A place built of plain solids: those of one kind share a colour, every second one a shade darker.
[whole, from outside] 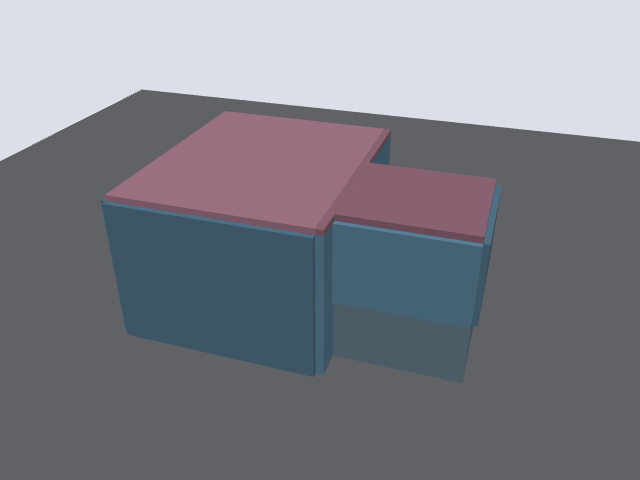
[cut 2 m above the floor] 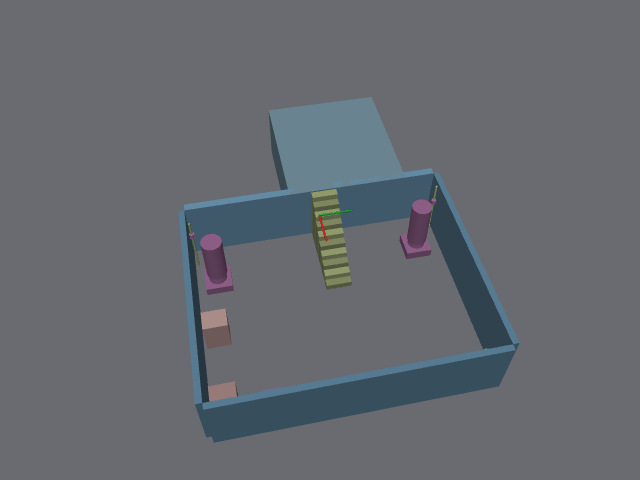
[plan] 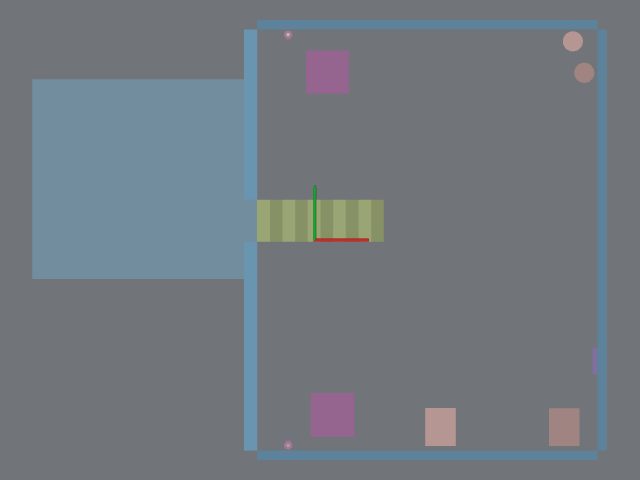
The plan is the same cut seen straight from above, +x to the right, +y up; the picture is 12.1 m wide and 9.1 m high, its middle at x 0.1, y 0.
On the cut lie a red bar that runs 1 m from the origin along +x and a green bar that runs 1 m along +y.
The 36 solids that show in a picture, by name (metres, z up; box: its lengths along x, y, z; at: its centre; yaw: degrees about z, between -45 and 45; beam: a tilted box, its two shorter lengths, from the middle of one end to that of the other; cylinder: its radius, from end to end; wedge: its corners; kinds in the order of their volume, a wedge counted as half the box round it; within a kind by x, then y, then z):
{
 "floor_1": {"box": [4.27, 3.79, 2.46], "at": [-3.22, 1.16, 0.93]},
 "wall_1": {"box": [0.18, 3.79, 2.63], "at": [-5.45, 1.16, 3.47]},
 "wall_2": {"box": [4.02, 0.18, 2.63], "at": [-3.35, 3.14, 3.47]},
 "wall_3": {"box": [0.25, 3.96, 4.84], "at": [-1.22, -2.01, 2.37]},
 "wall_4": {"box": [0.25, 3.23, 4.84], "at": [-1.22, 2.38, 2.37]},
 "wall_5": {"box": [6.45, 0.18, 4.84], "at": [2.13, -4.08, 2.37]},
 "wall_6": {"box": [6.45, 0.18, 4.84], "at": [2.13, 4.08, 2.37]},
 "wall_7": {"box": [0.18, 7.99, 4.84], "at": [5.45, 0.0, 2.37]},
 "roof_1": {"box": [4.02, 3.79, 0.2], "at": [-3.35, 1.16, 4.89]},
 "roof_2": {"box": [0.25, 7.99, 0.2], "at": [-1.22, 0.0, 4.89]},
 "roof_3": {"box": [6.45, 7.99, 0.2], "at": [2.13, 0.0, 4.89]},
 "plant_1": {"cylinder": 0.08, "from": [-0.5, -3.89, 1.52], "to": [-0.5, -3.89, 1.54]},
 "plant_2": {"cylinder": 0.08, "from": [-0.5, 3.89, 1.37], "to": [-0.5, 3.89, 1.38]},
 "plant_3": {"box": [0.82, 0.82, 0.34], "at": [0.24, 3.18, 0.12]},
 "plant_4": {"cylinder": 0.27, "from": [0.24, 3.18, 0.29], "to": [0.24, 3.18, 0.51]},
 "plant_5": {"cylinder": 0.31, "from": [0.24, 3.18, 0.51], "to": [0.24, 3.18, 2.69]},
 "plant_6": {"box": [0.83, 0.83, 0.33], "at": [0.34, -3.31, 0.11]},
 "plant_7": {"cylinder": 0.28, "from": [0.34, -3.31, 0.28], "to": [0.34, -3.31, 0.58]},
 "plant_8": {"cylinder": 0.32, "from": [0.34, -3.31, 0.58], "to": [0.34, -3.31, 2.27]},
 "bin_1": {"box": [0.58, 0.72, 1.11], "at": [2.39, -3.55, 0.51]},
 "bin_2": {"box": [0.58, 0.72, 1.11], "at": [4.73, -3.55, 0.51]},
 "bin_3": {"cylinder": 0.19, "from": [4.9, 3.77, 0.0], "to": [4.9, 3.77, 0.75]},
 "bin_4": {"cylinder": 0.19, "from": [5.11, 3.17, 0.0], "to": [5.11, 3.17, 0.75]},
 "tread_1": {"wedge": [[-1.09, -0.04, -0.05], [-1.09, -0.04, 1.95], [-1.09, 0.76, -0.05], [-1.09, 0.76, 1.95], [-0.85, -0.04, -0.05], [-0.85, -0.04, 1.95], [-0.85, 0.76, -0.05], [-0.85, 0.76, 1.95]]},
 "tread_2": {"wedge": [[-0.85, -0.04, -0.05], [-0.85, -0.04, 1.76], [-0.85, 0.76, -0.05], [-0.85, 0.76, 1.76], [-0.61, -0.04, -0.05], [-0.61, -0.04, 1.76], [-0.61, 0.76, -0.05], [-0.61, 0.76, 1.76]]},
 "tread_3": {"wedge": [[-0.61, -0.04, -0.05], [-0.61, -0.04, 1.56], [-0.61, 0.76, -0.05], [-0.61, 0.76, 1.56], [-0.37, -0.04, -0.05], [-0.37, -0.04, 1.56], [-0.37, 0.76, -0.05], [-0.37, 0.76, 1.56]]},
 "tread_4": {"wedge": [[-0.37, -0.04, -0.05], [-0.37, -0.04, 1.37], [-0.37, 0.76, -0.05], [-0.37, 0.76, 1.37], [-0.13, -0.04, -0.05], [-0.13, -0.04, 1.37], [-0.13, 0.76, -0.05], [-0.13, 0.76, 1.37]]},
 "tread_5": {"wedge": [[-0.13, -0.04, -0.05], [-0.13, -0.04, 1.17], [-0.13, 0.76, -0.05], [-0.13, 0.76, 1.17], [0.11, -0.04, -0.05], [0.11, -0.04, 1.17], [0.11, 0.76, -0.05], [0.11, 0.76, 1.17]]},
 "tread_6": {"wedge": [[0.11, -0.04, -0.05], [0.11, -0.04, 0.98], [0.11, 0.76, -0.05], [0.11, 0.76, 0.98], [0.35, -0.04, -0.05], [0.35, -0.04, 0.98], [0.35, 0.76, -0.05], [0.35, 0.76, 0.98]]},
 "tread_7": {"wedge": [[0.35, -0.04, -0.05], [0.35, -0.04, 0.78], [0.35, 0.76, -0.05], [0.35, 0.76, 0.78], [0.59, -0.04, -0.05], [0.59, -0.04, 0.78], [0.59, 0.76, -0.05], [0.59, 0.76, 0.78]]},
 "tread_8": {"wedge": [[0.59, -0.04, -0.05], [0.59, -0.04, 0.59], [0.59, 0.76, -0.05], [0.59, 0.76, 0.59], [0.83, -0.04, -0.05], [0.83, -0.04, 0.59], [0.83, 0.76, -0.05], [0.83, 0.76, 0.59]]},
 "tread_9": {"wedge": [[0.83, -0.04, -0.05], [0.83, -0.04, 0.39], [0.83, 0.76, -0.05], [0.83, 0.76, 0.39], [1.07, -0.04, -0.05], [1.07, -0.04, 0.39], [1.07, 0.76, -0.05], [1.07, 0.76, 0.39]]},
 "tread_10": {"wedge": [[1.07, -0.04, -0.05], [1.07, -0.04, 0.19], [1.07, 0.76, -0.05], [1.07, 0.76, 0.19], [1.31, -0.04, -0.05], [1.31, -0.04, 0.2], [1.31, 0.76, -0.05], [1.31, 0.76, 0.2]]},
 "cabinet_1": {"box": [0.09, 0.5, 0.64], "at": [5.31, -2.3, 1.56]},
 "pipe_1": {"cylinder": 0.033, "from": [-0.5, -3.89, 0.0], "to": [-0.5, -3.89, 2.54]},
 "pipe_2": {"cylinder": 0.032, "from": [-0.5, 3.89, 0.0], "to": [-0.5, 3.89, 2.17]}
}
